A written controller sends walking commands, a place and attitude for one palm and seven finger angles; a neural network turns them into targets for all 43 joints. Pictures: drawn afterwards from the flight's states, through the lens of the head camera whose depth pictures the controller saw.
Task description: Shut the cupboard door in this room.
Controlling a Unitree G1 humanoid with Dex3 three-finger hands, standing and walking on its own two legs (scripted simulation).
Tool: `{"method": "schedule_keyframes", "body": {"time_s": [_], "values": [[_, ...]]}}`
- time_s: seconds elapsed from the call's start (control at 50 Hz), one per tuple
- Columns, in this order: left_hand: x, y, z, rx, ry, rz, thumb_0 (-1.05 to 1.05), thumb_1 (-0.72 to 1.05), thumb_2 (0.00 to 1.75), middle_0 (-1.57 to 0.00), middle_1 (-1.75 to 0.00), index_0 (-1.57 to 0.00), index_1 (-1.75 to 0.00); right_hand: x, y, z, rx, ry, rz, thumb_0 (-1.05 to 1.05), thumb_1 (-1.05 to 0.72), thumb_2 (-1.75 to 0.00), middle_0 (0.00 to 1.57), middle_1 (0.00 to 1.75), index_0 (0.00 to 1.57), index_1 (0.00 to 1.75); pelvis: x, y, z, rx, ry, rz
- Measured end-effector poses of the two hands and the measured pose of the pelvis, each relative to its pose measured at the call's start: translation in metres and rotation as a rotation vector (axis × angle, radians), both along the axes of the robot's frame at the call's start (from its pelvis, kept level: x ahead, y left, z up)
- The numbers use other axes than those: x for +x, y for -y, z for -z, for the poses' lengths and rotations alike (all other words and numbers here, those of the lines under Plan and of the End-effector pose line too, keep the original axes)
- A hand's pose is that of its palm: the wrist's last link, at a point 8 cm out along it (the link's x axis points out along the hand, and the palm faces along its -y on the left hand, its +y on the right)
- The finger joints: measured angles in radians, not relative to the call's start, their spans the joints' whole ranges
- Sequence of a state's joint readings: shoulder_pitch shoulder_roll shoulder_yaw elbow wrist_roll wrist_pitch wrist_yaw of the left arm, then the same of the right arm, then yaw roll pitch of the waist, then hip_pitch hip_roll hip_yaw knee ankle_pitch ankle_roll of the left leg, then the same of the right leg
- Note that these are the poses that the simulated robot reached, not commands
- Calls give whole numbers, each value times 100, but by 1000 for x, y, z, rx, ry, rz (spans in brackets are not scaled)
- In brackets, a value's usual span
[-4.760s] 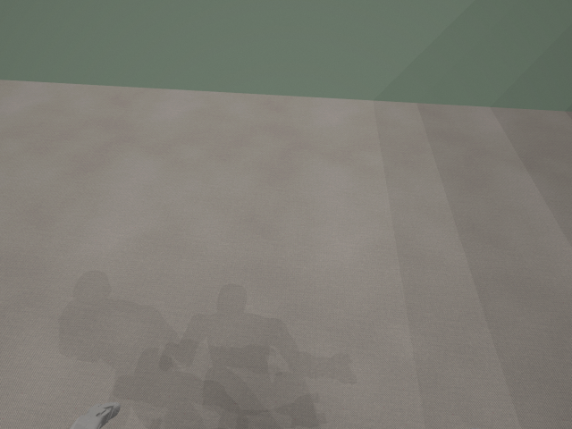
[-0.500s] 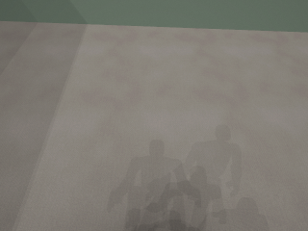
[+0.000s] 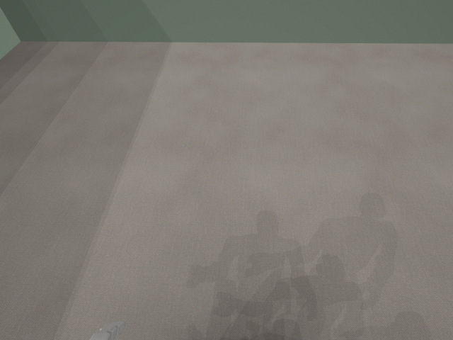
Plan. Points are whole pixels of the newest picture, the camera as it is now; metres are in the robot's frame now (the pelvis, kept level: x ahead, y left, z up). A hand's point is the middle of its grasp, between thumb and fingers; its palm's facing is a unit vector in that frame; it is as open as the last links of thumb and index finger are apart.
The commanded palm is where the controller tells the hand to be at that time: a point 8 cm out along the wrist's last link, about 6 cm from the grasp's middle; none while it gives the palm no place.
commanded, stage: turn or walk to find it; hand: left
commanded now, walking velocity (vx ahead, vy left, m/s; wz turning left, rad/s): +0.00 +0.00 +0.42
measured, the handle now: out of the picture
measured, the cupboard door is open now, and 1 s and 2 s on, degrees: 87 87 87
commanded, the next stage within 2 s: none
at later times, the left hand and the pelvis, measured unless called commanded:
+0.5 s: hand out of the picture -0.06 +0.23 -0.19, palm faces +0.30 -0.92 -0.23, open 7.4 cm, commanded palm none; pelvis -0.04 +0.02 -0.01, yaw +14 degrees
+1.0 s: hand out of the picture -0.06 +0.21 -0.14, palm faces +0.41 -0.86 -0.29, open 7.4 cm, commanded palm none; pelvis -0.08 -0.02 +0.00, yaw +25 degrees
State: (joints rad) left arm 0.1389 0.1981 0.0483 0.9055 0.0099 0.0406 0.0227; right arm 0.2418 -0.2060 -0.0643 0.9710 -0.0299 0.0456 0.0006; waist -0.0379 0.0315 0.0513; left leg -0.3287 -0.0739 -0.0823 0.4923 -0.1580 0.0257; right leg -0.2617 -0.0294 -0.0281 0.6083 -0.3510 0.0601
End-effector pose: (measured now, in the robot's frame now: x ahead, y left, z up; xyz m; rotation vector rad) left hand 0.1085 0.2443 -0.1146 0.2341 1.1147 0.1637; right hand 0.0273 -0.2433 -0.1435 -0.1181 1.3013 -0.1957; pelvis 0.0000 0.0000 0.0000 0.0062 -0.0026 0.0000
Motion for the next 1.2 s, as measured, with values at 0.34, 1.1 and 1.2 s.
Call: {"method": "schedule_keyframes", "body": {"time_s": [0.34,1.1,1.2], "values": [[-116,14,3,-23,-73,-216,0,90,90,-20,-30,-20,-30,8,24,-4,-29,-78,-179,0,-91,-90,20,30,20,30,-26,11,-5,21,21,-187],[-222,28,-14,17,-21,-491,0,90,90,-20,-30,-20,-30,25,6,7,19,-47,-464,0,-91,-90,20,30,20,30,-79,32,-6,37,19,-485],[-248,46,-10,-7,-42,-558,0,90,90,-20,-30,-20,-30,24,15,3,-9,-81,-513,0,-91,-90,20,30,20,30,-83,37,-8,35,20,-544]]}}
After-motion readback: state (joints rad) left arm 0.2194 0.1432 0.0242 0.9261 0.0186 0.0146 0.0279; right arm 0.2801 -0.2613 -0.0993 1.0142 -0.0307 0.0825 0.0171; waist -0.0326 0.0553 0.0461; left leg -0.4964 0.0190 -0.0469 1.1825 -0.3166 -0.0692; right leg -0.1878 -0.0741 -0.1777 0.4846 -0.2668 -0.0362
